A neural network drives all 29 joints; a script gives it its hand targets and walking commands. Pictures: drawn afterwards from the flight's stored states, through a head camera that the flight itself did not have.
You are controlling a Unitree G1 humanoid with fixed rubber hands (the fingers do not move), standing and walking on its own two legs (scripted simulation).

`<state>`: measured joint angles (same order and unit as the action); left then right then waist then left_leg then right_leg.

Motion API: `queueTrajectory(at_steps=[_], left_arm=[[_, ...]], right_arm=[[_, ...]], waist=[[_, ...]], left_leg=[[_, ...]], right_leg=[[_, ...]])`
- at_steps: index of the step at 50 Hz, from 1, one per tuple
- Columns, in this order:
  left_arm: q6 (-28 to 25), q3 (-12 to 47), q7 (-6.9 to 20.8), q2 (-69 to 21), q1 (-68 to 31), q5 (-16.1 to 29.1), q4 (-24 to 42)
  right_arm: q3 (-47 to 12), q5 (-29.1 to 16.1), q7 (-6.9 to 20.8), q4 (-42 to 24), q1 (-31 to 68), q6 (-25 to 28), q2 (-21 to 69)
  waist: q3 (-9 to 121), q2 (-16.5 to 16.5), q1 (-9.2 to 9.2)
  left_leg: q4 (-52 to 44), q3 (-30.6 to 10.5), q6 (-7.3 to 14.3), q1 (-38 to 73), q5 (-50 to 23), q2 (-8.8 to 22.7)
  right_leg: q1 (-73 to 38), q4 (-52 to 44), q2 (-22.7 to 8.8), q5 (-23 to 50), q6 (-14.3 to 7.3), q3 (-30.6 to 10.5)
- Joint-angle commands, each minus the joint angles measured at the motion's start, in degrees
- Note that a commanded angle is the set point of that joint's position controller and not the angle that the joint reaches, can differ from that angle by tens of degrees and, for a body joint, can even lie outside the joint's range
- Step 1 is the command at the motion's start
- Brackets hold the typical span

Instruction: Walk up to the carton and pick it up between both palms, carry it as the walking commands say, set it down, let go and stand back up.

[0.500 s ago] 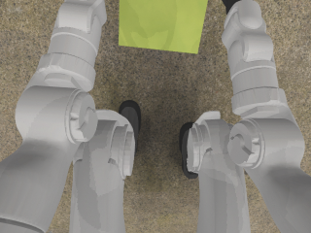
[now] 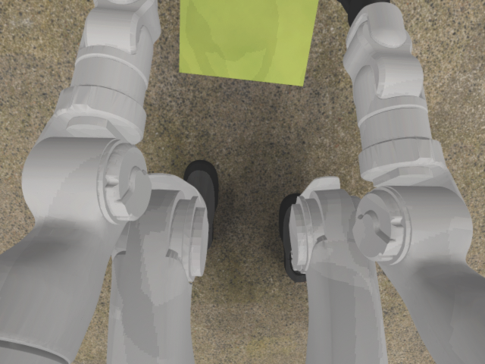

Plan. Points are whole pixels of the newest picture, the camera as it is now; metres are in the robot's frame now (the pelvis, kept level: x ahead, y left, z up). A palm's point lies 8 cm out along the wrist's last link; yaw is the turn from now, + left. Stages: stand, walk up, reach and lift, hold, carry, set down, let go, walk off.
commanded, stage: set down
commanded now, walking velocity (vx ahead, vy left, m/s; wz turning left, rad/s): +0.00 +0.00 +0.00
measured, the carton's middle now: (248, 6) +0.54 +0.05 -0.29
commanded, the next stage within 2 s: none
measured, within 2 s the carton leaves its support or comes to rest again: neither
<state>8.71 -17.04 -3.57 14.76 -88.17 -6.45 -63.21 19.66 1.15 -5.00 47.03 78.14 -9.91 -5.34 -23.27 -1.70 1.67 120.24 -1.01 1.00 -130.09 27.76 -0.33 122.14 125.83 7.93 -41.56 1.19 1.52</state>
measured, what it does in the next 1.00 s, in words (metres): stands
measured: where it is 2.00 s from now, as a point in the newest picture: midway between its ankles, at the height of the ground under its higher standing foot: (249, 236)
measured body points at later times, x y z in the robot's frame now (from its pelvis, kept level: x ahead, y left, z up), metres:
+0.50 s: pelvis +0.00 +0.00 +0.00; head +0.39 +0.02 +0.22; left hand +0.56 +0.18 -0.21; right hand +0.55 -0.09 -0.21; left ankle +0.13 +0.12 -0.35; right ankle +0.08 -0.11 -0.35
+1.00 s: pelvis +0.01 +0.00 +0.00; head +0.40 +0.02 +0.22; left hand +0.56 +0.18 -0.21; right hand +0.55 -0.10 -0.21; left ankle +0.13 +0.12 -0.35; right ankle +0.08 -0.11 -0.35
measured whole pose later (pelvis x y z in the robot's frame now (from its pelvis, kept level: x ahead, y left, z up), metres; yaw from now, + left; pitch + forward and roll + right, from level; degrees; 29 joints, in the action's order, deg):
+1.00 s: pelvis +0.01 +0.00 +0.00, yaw -1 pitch +40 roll -1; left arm 5.3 -23.4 0.0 14.9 -88.1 -10.1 -64.3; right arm 19.8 2.3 -2.3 47.9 78.2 -6.9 -5.3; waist -22.1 -1.7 1.7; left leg 120.5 -1.0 0.5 -131.4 29.5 0.4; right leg 124.1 125.8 9.2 -42.2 1.2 0.9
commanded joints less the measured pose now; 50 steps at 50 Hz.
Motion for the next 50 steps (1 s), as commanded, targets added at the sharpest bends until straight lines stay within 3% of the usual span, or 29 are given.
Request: queueTrajectory(at_steps=[1,3,5,13,15,16,17,18,20,22,23,24,25,27,29,31,32,33,34,35,36,39,40,41,42,43,46,47,50], left_arm=[[0.15,9.49,15.17,-51.24,-4.30,-0.16,-3.41],[-0.03,8.25,14.80,-51.17,-2.78,-0.65,-4.56],[0.03,9.05,15.08,-50.08,-3.31,-0.41,-4.56],[-0.25,5.84,14.91,-47.31,-0.20,-2.31,-6.56],[-0.38,6.08,15.12,-47.19,-1.00,-1.60,-5.86],[-0.08,5.68,14.99,-47.61,0.18,-2.50,-7.29],[-0.42,5.22,15.04,-46.54,-0.10,-2.56,-6.59],[-0.24,4.82,15.06,-46.70,-0.52,-2.69,-6.52],[-0.09,4.35,15.08,-46.33,1.69,-2.99,-8.46],[-0.49,4.42,15.19,-44.46,-0.01,-2.82,-7.13],[-0.26,3.67,15.00,-45.09,1.04,-3.45,-8.24],[-0.41,3.25,15.33,-43.76,0.07,-3.06,-7.55],[-0.21,3.39,15.28,-44.34,2.05,-3.37,-9.10],[-0.51,3.42,15.10,-43.56,1.51,-3.17,-7.78],[-0.71,3.37,15.03,-43.54,1.69,-3.55,-7.61],[-0.67,2.89,15.08,-43.31,1.96,-3.76,-8.18],[-0.95,3.60,15.21,-43.65,0.89,-2.96,-7.06],[-0.77,3.14,15.25,-44.25,1.99,-3.64,-8.22],[-0.95,2.60,15.18,-42.58,1.02,-3.32,-7.60],[-1.02,2.06,15.02,-42.13,1.65,-3.55,-8.21],[-0.85,2.13,15.20,-42.38,1.85,-3.85,-8.80],[-1.18,2.31,15.09,-42.17,1.73,-3.60,-8.43],[-1.22,1.22,15.06,-40.12,2.17,-4.08,-8.15],[-1.22,0.88,14.95,-40.59,3.69,-4.77,-9.56],[-1.57,0.38,14.74,-39.58,2.47,-4.39,-8.60],[-1.38,0.74,14.63,-39.16,3.09,-4.62,-9.17],[-1.91,-0.38,14.03,-35.79,3.76,-4.61,-9.09],[-2.40,-0.53,13.69,-34.69,4.13,-4.89,-8.42],[-3.30,-1.90,12.15,-29.16,3.77,-4.73,-7.64]], right_arm=[[-17.41,3.02,15.76,7.86,19.56,-0.46,51.85],[-18.28,1.95,15.66,6.72,21.58,-0.04,50.75],[-16.57,3.75,15.68,8.61,19.15,-0.27,50.26],[-16.97,3.42,15.43,9.36,18.63,-0.05,48.27],[-16.16,3.86,15.31,8.40,18.07,0.18,47.60],[-14.92,4.39,15.20,10.54,17.55,0.01,46.75],[-15.93,3.80,15.44,9.42,18.35,0.10,47.86],[-16.51,3.64,15.46,9.29,19.07,0.08,46.93],[-15.11,4.55,15.21,10.49,16.50,0.06,46.48],[-15.35,4.54,15.13,10.50,17.02,0.11,46.74],[-15.38,4.23,15.04,10.43,17.40,0.23,45.59],[-15.82,4.15,14.91,9.24,17.64,0.22,45.67],[-14.75,4.86,15.10,10.38,16.18,0.15,44.74],[-14.85,5.16,14.99,11.70,14.74,0.02,45.33],[-14.55,4.97,14.84,10.33,15.33,0.53,44.61],[-15.36,4.61,14.94,9.91,16.51,0.61,44.88],[-14.37,5.45,14.78,10.11,15.65,0.76,43.59],[-14.58,5.19,14.69,10.69,14.85,0.56,43.97],[-14.58,5.54,14.43,9.78,15.36,0.76,42.59],[-15.40,5.02,14.48,9.06,15.41,0.87,44.12],[-14.77,5.30,14.56,10.10,15.46,0.86,42.55],[-15.28,5.38,14.24,10.27,15.68,0.96,43.07],[-15.31,5.13,14.00,9.27,15.26,1.03,41.92],[-14.93,5.04,13.98,10.09,14.23,1.03,42.23],[-15.24,5.21,13.78,9.16,15.40,1.21,41.69],[-13.86,5.54,13.64,10.40,14.53,1.17,39.98],[-13.48,5.79,13.06,10.14,13.45,1.68,36.59],[-13.87,5.54,12.96,10.31,13.05,2.00,37.09],[-11.90,6.00,11.59,11.03,11.53,2.39,31.70]], waist=[[54.61,-3.97,6.19],[54.71,-3.65,7.81],[52.83,-3.93,5.81],[51.60,-4.34,7.73],[52.75,-5.25,6.21],[50.57,-3.37,6.11],[50.95,-3.71,7.75],[50.92,-4.68,8.06],[49.05,-3.90,7.06],[49.34,-4.95,7.43],[48.77,-3.68,8.08],[49.86,-5.55,8.10],[49.05,-5.03,6.64],[48.51,-4.72,7.36],[48.57,-4.61,6.45],[49.22,-5.25,7.61],[49.21,-4.58,6.08],[49.27,-3.50,6.31],[49.20,-4.84,5.90],[49.58,-5.60,7.68],[48.58,-3.84,7.45],[49.43,-4.79,6.96],[49.96,-5.94,7.66],[49.35,-3.93,8.06],[49.42,-5.52,8.69],[49.21,-4.07,7.05],[50.93,-4.81,7.54],[50.59,-4.58,8.69],[51.51,-4.99,8.22]], left_leg=[[-1.42,0.37,2.12,36.51,-21.14,-5.19],[-1.04,0.51,2.37,36.53,-21.93,-5.37],[-1.37,-0.15,2.09,36.09,-21.87,-5.07],[-1.26,0.36,2.10,33.39,-20.85,-4.60],[-1.47,0.01,2.29,33.59,-19.97,-4.68],[-1.89,0.17,1.97,34.08,-19.97,-4.74],[-1.87,0.42,2.10,33.97,-20.10,-4.85],[-1.42,0.14,2.22,34.10,-20.27,-4.56],[-1.90,0.11,2.26,33.37,-19.48,-4.63],[-1.67,0.03,2.33,32.56,-19.21,-4.31],[-1.06,0.38,2.17,31.78,-19.71,-4.06],[-1.24,0.07,2.26,31.99,-19.98,-4.43],[-1.58,-0.03,2.16,32.59,-19.77,-4.43],[-1.53,-0.13,2.03,32.65,-20.29,-4.27],[-1.50,0.11,1.98,32.52,-19.63,-4.14],[-1.46,-0.06,1.95,32.67,-20.35,-4.36],[-1.17,-0.02,1.68,32.78,-20.37,-4.43],[-1.03,0.27,1.61,32.88,-21.30,-4.28],[-0.50,0.02,1.69,32.43,-20.77,-4.06],[-0.95,-0.14,1.92,32.72,-21.31,-4.15],[-0.52,-0.07,1.49,33.31,-22.05,-3.93],[-0.52,-0.22,1.44,32.42,-21.97,-4.05],[-0.53,-0.31,1.67,31.83,-21.99,-3.87],[-0.56,0.25,1.63,32.31,-21.12,-3.84],[-0.70,-0.10,1.57,32.28,-21.43,-3.77],[-0.79,-0.24,1.31,33.52,-22.36,-3.63],[-0.73,-0.12,0.85,34.99,-22.28,-3.66],[-0.36,-0.06,0.96,33.02,-22.29,-3.67],[-0.49,-0.07,0.43,34.56,-22.20,-3.48]], right_leg=[[-0.64,-11.91,2.31,18.96,-0.42,-2.06],[-0.29,-11.45,2.43,19.08,0.07,-2.35],[0.78,-11.54,2.40,19.44,-0.09,-1.80],[-0.60,-12.11,2.20,19.52,0.39,-2.69],[-1.85,-11.84,2.13,19.66,0.48,-2.12],[0.83,-11.89,2.22,18.46,0.47,-2.23],[0.53,-11.91,2.17,18.67,0.40,-2.55],[0.81,-11.78,2.10,18.52,0.45,-2.77],[0.62,-12.04,2.14,18.42,0.59,-2.52],[0.11,-12.11,1.92,18.61,0.57,-2.94],[-0.02,-12.21,1.99,19.12,0.52,-3.67],[-0.28,-12.14,1.82,19.83,0.87,-3.08],[0.25,-12.18,2.05,19.38,0.71,-2.45],[0.32,-12.03,1.67,19.41,0.68,-3.04],[0.57,-12.21,2.06,19.44,0.67,-3.03],[0.53,-11.81,1.97,20.16,1.07,-2.79],[-0.29,-11.51,1.90,20.35,0.61,-2.74],[-0.28,-12.13,2.01,21.16,0.80,-3.32],[0.18,-12.18,1.82,20.69,0.98,-3.29],[-0.75,-12.10,1.88,21.19,1.04,-3.34],[1.27,-11.93,1.90,20.90,0.86,-3.59],[-0.53,-12.05,1.74,21.91,1.23,-3.76],[-0.73,-11.80,1.77,22.25,1.68,-3.51],[-0.54,-11.99,1.78,21.04,1.25,-3.94],[-0.45,-11.92,1.73,21.23,1.30,-4.01],[0.13,-11.83,1.72,21.53,1.35,-3.47],[-0.34,-11.67,1.75,21.46,1.65,-2.67],[-1.58,-11.56,1.54,22.53,1.45,-3.63],[-1.64,-11.16,1.29,21.81,2.04,-2.74]])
